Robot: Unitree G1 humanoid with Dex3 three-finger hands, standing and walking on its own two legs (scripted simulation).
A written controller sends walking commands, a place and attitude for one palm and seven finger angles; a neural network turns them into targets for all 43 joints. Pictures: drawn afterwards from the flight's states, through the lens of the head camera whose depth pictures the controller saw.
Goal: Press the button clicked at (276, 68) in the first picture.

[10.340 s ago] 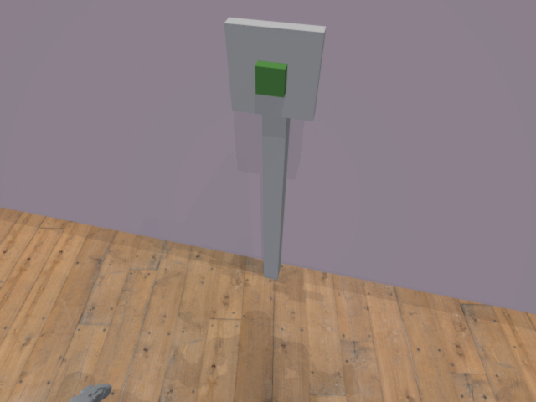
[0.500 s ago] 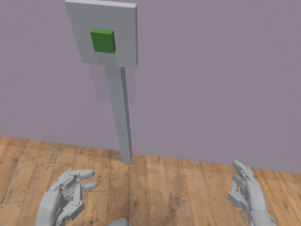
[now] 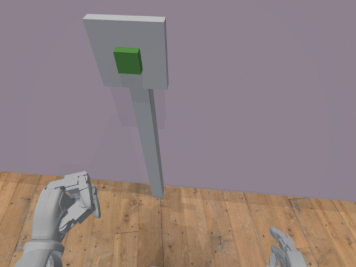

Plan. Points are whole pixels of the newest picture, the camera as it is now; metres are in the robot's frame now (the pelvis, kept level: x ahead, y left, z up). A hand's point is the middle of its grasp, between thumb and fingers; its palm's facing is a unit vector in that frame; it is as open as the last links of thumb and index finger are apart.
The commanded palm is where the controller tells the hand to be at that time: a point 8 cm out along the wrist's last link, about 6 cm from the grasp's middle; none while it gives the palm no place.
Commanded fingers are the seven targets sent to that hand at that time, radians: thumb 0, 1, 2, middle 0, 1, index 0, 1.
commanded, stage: raise the hand and make a fist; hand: left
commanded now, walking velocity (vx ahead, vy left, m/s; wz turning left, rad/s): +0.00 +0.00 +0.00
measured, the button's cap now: (129, 60) +0.56 +0.17 +0.18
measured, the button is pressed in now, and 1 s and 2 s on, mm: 0 0 0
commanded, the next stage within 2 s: aim a knuckle at the button in 1.00 s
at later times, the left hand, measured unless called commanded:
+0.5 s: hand (73, 175) +0.24 +0.20 +0.16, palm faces +0.02 -0.99 -0.11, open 3.1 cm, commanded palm +0.21 +0.25 +0.17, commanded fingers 0.00 0.90 0.90 -1.30 -1.50 -1.30 -1.50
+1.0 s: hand (72, 168) +0.23 +0.19 +0.18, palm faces +0.07 -0.99 -0.08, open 3.1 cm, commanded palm +0.20 +0.23 +0.18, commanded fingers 0.00 0.90 0.90 -1.30 -1.50 -1.30 -1.50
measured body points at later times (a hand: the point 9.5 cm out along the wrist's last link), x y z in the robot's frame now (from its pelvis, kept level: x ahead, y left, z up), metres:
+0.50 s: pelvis +0.01 -0.01 +0.03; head -0.01 -0.03 +0.47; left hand +0.23 +0.25 +0.17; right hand +0.21 -0.22 -0.04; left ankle +0.02 +0.09 -0.70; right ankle +0.00 -0.10 -0.70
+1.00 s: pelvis +0.00 -0.03 +0.03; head -0.03 -0.05 +0.48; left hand +0.22 +0.24 +0.19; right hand +0.20 -0.25 -0.03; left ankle +0.02 +0.09 -0.70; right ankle +0.00 -0.10 -0.70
